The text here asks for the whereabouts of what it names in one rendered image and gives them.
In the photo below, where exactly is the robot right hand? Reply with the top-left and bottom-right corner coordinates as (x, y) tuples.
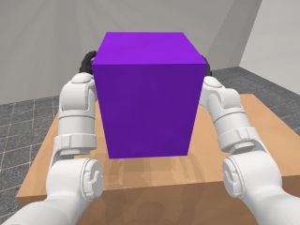
(202, 55), (212, 77)

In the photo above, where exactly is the robot left forearm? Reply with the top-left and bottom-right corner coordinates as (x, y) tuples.
(46, 72), (98, 195)

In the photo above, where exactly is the robot left upper arm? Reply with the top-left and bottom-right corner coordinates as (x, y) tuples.
(1, 157), (105, 225)

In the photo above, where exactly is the robot left hand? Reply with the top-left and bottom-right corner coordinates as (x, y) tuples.
(79, 51), (97, 75)

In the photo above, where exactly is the carton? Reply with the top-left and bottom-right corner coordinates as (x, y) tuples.
(91, 32), (207, 159)

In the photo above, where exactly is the pedestal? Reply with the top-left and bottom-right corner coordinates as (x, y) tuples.
(16, 94), (300, 225)

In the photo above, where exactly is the robot right forearm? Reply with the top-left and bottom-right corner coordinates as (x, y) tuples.
(199, 76), (282, 186)

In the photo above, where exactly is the robot right upper arm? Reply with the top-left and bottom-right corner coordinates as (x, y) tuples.
(222, 150), (300, 225)

